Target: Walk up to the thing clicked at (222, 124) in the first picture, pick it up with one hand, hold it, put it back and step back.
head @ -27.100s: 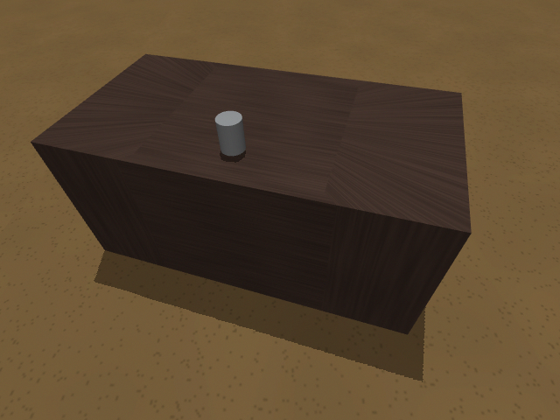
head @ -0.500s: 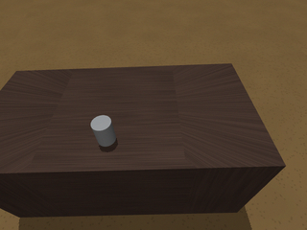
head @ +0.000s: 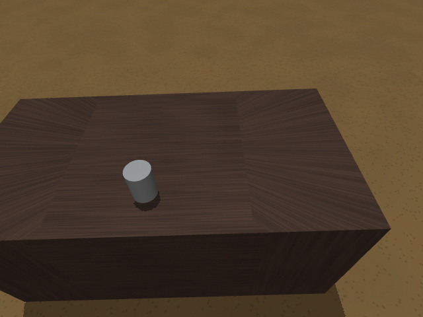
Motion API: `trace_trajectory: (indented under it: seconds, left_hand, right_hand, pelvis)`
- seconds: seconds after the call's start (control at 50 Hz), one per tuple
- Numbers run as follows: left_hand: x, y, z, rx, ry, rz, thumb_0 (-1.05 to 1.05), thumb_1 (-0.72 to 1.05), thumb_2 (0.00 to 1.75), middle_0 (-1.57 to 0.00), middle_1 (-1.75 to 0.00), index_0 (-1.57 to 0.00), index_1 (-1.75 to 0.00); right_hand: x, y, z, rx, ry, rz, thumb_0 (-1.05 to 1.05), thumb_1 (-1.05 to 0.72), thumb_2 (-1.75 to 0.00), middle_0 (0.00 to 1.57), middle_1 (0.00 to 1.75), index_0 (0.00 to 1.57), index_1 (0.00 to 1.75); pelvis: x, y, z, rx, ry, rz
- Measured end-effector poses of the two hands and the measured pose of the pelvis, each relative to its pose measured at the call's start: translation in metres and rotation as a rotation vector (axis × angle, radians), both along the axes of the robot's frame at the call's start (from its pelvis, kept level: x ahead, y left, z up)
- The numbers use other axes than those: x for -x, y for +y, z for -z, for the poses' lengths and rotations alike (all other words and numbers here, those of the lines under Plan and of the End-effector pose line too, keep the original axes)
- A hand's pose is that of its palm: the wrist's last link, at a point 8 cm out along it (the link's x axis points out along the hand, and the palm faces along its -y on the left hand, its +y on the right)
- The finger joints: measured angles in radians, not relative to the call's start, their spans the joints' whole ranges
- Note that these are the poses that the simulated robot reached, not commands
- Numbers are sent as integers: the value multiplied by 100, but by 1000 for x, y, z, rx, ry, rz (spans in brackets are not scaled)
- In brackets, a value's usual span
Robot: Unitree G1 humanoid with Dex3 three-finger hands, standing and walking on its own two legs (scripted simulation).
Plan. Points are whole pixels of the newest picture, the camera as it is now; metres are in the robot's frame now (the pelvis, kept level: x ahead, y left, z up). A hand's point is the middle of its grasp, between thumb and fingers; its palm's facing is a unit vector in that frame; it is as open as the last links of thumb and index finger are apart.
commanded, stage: stand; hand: left
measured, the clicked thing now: (141, 181) +0.52 +0.23 -0.13
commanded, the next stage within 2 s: step back in 0.66 s
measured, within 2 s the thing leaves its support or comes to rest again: neither
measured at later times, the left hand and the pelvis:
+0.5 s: hand out of the picture +0.08 +0.25 -0.16, palm faces -0.02 -0.94 -0.34, open 7.4 cm; pelvis +0.01 +0.00 +0.00, yaw +0 degrees
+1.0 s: hand out of the picture +0.08 +0.31 -0.19, palm faces -0.02 -0.92 -0.39, open 7.4 cm; pelvis -0.05 +0.04 -0.03, yaw +1 degrees
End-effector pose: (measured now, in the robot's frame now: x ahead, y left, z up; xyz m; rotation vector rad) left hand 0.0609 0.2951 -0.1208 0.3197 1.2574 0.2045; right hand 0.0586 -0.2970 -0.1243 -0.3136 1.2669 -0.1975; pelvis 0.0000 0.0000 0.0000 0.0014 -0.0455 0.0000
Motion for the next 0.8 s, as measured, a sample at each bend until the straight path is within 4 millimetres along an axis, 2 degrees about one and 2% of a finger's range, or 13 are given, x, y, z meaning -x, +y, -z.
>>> trace_trajectory:
  seconds: [0.18, 0.5, 0.66, 0.8]
  left_hand:
    - [2, -1, 2, 3, 25, -5, 0, 91, 90, -20, -30, -20, -30]
    - [-16, -1, -1, 3, -12, 1, 0, 91, 90, -20, -30, -20, -30]
    - [-18, 0, -2, 0, -25, 1, 0, 91, 90, -20, -30, -20, -30]
    - [-12, 14, 3, -27, -34, -16, 0, 91, 90, -21, -30, -20, -30]
  right_hand:
    - [3, -1, 1, 1, 27, 4, 0, -90, -90, 20, 30, 21, 30]
    - [-20, 0, -2, 3, -18, -17, 0, -90, -90, 20, 30, 21, 30]
    - [-24, 0, -3, 5, -36, -21, 0, -90, -90, 20, 30, 21, 30]
    - [-18, -8, 3, 19, -23, -14, 0, -90, -90, 20, 30, 21, 30]
  pelvis:
    - [-4, -1, 0, 1, 7, 1]
    - [-11, -1, 0, 1, 8, -1]
    - [-10, 0, 0, 1, 3, 0]
    - [13, 1, 9, 10, 14, -4]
